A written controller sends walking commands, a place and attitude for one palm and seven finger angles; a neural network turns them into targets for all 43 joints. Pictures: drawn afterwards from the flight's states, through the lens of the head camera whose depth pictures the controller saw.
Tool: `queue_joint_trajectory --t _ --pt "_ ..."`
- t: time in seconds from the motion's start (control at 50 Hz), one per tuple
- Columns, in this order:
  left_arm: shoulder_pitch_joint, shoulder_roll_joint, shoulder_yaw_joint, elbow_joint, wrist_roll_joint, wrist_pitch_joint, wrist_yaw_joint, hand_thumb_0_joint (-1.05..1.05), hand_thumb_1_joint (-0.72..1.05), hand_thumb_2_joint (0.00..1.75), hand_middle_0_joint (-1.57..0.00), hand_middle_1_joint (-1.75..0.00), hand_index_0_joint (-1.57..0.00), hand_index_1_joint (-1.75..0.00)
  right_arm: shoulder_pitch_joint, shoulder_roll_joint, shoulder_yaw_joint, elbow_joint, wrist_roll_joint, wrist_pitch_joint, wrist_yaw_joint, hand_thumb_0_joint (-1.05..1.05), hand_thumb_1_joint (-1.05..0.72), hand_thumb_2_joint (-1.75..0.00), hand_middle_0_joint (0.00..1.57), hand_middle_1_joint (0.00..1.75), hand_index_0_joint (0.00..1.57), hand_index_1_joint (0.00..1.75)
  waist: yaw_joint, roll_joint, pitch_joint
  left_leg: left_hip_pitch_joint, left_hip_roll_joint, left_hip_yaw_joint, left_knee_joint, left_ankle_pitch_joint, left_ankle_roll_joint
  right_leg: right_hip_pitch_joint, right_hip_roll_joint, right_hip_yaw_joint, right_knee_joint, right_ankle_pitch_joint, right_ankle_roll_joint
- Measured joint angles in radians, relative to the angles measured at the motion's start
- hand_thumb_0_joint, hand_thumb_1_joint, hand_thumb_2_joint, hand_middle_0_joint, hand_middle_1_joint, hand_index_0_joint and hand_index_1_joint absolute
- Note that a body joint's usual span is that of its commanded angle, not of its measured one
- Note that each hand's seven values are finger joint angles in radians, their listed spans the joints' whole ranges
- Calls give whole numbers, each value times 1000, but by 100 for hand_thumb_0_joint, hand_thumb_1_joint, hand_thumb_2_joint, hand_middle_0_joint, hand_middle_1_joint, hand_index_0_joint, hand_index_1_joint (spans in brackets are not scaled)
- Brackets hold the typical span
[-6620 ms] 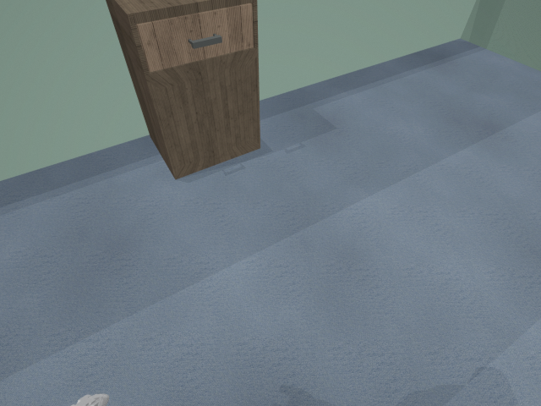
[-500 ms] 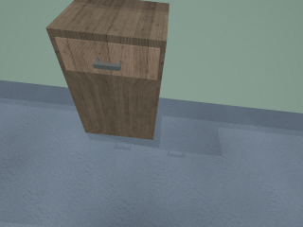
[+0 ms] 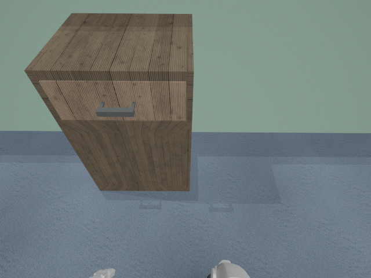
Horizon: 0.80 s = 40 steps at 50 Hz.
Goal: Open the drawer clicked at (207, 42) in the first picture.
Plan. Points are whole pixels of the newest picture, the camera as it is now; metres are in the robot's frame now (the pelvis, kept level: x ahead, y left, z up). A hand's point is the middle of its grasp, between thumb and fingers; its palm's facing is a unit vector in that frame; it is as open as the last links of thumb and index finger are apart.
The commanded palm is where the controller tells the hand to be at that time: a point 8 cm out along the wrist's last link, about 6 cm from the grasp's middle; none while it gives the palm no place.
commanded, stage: take the last steps up to it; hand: left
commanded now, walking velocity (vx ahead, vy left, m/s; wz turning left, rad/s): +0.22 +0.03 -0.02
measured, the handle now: (116, 108) +0.66 +0.25 -0.07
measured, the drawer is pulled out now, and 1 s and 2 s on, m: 0.00 0.00 0.00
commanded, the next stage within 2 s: come to a stop and stand still in 0.14 s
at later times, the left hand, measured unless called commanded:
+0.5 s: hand out of the picture +0.15 +0.19 -0.18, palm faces +0.07 -0.98 -0.21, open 7.3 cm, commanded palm none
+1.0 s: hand (135, 274) +0.16 +0.13 -0.14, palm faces +0.00 -0.96 -0.27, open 7.3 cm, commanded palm none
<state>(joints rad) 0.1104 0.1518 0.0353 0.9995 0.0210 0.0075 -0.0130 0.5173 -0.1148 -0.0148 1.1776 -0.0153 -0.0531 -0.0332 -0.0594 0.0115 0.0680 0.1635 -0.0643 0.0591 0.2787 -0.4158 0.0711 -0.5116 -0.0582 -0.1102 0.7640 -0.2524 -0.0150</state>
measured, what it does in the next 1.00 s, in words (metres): walks ahead: right foot, then left foot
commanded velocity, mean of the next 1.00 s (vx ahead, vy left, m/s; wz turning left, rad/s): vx -0.04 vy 0.04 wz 0.00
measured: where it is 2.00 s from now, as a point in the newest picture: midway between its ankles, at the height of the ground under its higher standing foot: outside the picture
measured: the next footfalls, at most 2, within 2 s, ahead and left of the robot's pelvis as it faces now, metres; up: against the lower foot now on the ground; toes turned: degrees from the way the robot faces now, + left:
right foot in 0.06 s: +0.16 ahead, -0.11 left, +0.00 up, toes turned -7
left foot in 0.42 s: +0.26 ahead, +0.14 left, +0.00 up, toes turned +4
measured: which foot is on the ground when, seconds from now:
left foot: down 0.00-0.08, up 0.10-0.40, down 0.42-0.76, up 0.78-1.00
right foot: up 0.00-0.04, down 0.06-0.44, up 0.46-0.74, down 0.76-1.00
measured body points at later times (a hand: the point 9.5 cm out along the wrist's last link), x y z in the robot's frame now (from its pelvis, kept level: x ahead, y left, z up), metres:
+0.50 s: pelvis +0.15 +0.00 +0.00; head +0.17 +0.01 +0.45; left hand +0.15 +0.24 -0.16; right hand +0.24 -0.23 -0.14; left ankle +0.22 +0.14 -0.73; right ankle +0.12 -0.10 -0.72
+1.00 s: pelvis +0.13 -0.06 +0.02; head +0.14 -0.10 +0.47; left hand +0.16 +0.18 -0.12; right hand +0.14 -0.31 -0.16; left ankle +0.10 +0.10 -0.68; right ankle +0.10 -0.13 -0.73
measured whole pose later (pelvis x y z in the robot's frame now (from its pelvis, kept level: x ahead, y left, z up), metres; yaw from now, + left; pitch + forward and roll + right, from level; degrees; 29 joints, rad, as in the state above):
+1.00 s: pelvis +0.13 -0.06 +0.02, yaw -3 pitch +1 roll +3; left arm 0.27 0.14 0.03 1.01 0.03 0.00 0.02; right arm 0.24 -0.23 -0.06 1.05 -0.01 0.05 0.00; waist 0.02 0.04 0.02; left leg -0.32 0.01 0.02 0.78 -0.39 -0.03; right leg -0.20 -0.02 -0.05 0.47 -0.29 -0.06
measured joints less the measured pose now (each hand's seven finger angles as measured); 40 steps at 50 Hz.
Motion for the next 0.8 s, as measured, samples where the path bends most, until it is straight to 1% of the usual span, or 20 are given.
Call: queue_joint_trajectory --t 0.04,0.06,0.08,0.12,0.14,0.18,0.22,0.28,0.32,0.38,0.42,0.48,0.52,0.58,0.62,0.68,0.7,0.74,0.76,0.8 --pt "-11 -6 -3 -18 1 -22 2 0 91 90 -20 -30 -20 -30 17 -1 -1 18 3 5 0 0 -91 -90 20 30 21 30 2 10 5 -7 17 4 86 -57 -12 64 29 -16 -88 17 -22" --pt "-9 -5 -4 -25 3 -39 3 0 91 90 -20 -30 -20 -30 26 2 -3 26 8 9 3 0 -91 -90 20 30 21 30 9 5 4 -38 21 7 190 -85 -18 103 34 -19 -131 69 -45" --pt "-9 -8 -2 -28 5 -57 7 0 91 90 -20 -30 -20 -30 22 2 -6 32 15 14 5 1 -91 -90 20 30 21 30 15 8 8 -107 33 4 363 -77 -25 108 39 -25 -113 69 -61" --pt "5 -14 -2 -31 -3 -73 11 0 91 90 -20 -30 -20 -30 -4 -5 -16 21 19 26 10 1 -91 -90 20 30 21 30 20 19 15 -273 45 -31 727 -66 -27 134 48 -40 -92 9 -69" --pt "18 -16 -1 -28 -5 -72 15 0 91 90 -20 -30 -20 -30 -24 -12 -21 9 16 33 13 1 -91 -90 20 30 20 30 23 22 12 -349 55 -39 844 -43 -27 155 54 -43 -108 -7 -68" --pt "50 -20 0 -10 -5 -68 24 0 91 90 -20 -30 -20 -30 -75 -26 -28 -24 7 43 17 1 -91 -90 20 30 20 30 25 26 3 -480 88 -43 938 16 -34 200 64 -44 -168 -3 -56" --pt "81 -13 20 7 -8 -68 44 -1 93 90 -20 -30 -21 -30 -127 -36 -33 -63 1 45 19 1 -91 -90 20 30 20 30 24 27 -11 -575 125 -46 901 51 -47 237 72 -42 -231 15 -56" --pt "121 10 21 36 1 -57 41 -2 95 90 -20 -30 -21 -30 -199 -44 -35 -116 -3 42 23 1 -91 -90 20 30 20 30 29 23 -30 -640 165 -35 725 92 -70 280 73 -33 -297 25 -55" --pt "139 15 16 52 4 -48 37 -2 94 90 -20 -30 -20 -30 -244 -47 -30 -137 0 38 21 0 -92 -90 20 30 20 30 43 20 -33 -638 171 -31 591 114 -85 304 70 -22 -316 21 -48" --pt "160 11 7 67 3 -30 38 -1 93 90 -20 -30 -20 -30 -299 -65 -26 -144 5 40 12 1 -94 -90 20 30 20 30 68 22 -26 -585 158 -31 410 177 -100 333 65 -8 -302 -9 -30" --pt "177 7 1 71 0 -14 40 -1 93 90 -20 -30 -20 -30 -321 -73 -23 -148 9 43 13 1 -94 -90 20 30 20 30 80 26 -25 -527 153 -26 294 304 -100 336 66 -4 -253 -51 -16" --pt "178 19 1 63 -5 13 48 0 92 90 -20 -30 -20 -30 -358 -54 -18 -153 7 53 12 0 -93 -90 20 30 20 30 95 -16 -13 -498 132 -1 286 227 -90 308 39 15 -153 -126 3" --pt "168 26 2 49 -8 28 49 0 91 90 -20 -30 -20 -30 -387 -40 -13 -166 5 60 8 0 -93 -90 20 30 20 30 105 -33 2 -497 127 15 275 220 -83 251 40 41 -20 -237 13" --pt "147 30 10 25 -9 39 45 0 91 90 -20 -30 -20 -30 -426 -31 -12 -189 -1 73 4 0 -92 -90 20 30 20 30 102 -25 26 -504 137 19 247 248 -83 163 60 69 191 -309 22" --pt "137 35 16 8 -9 41 41 0 91 90 -20 -30 -20 -30 -445 -31 -15 -198 -3 80 4 0 -92 -90 20 30 21 30 101 -17 36 -508 147 24 233 263 -88 131 62 79 249 -306 30" --pt "121 39 22 -12 -10 45 35 0 91 90 -20 -30 -20 -30 -456 -42 -24 -207 -5 87 7 0 -91 -90 21 30 21 30 92 2 39 -520 159 23 227 278 -103 140 48 77 190 -292 33" --pt "118 40 23 -19 -9 43 34 0 91 90 -20 -30 -20 -30 -455 -49 -28 -208 -5 90 9 0 -91 -90 21 30 21 30 90 9 36 -526 163 22 231 281 -109 158 42 74 136 -273 32" --pt "122 45 22 -32 -6 30 32 0 91 90 -20 -30 -20 -30 -444 -61 -35 -209 -2 97 15 0 -91 -90 21 30 21 30 87 17 22 -548 166 19 259 276 -121 218 28 69 -38 -170 31" --pt "130 50 21 -36 0 20 34 0 91 90 -20 -30 -20 -30 -436 -64 -39 -208 2 102 18 0 -91 -90 21 30 21 30 89 10 10 -568 161 20 293 246 -122 239 20 74 -103 -164 9" --pt "132 33 10 -25 8 18 35 0 91 90 -20 -30 -20 -30 -416 -84 -49 -200 6 117 25 0 -91 -90 20 30 21 30 83 40 3 -591 146 -28 382 95 -107 238 34 60 -90 -156 -20"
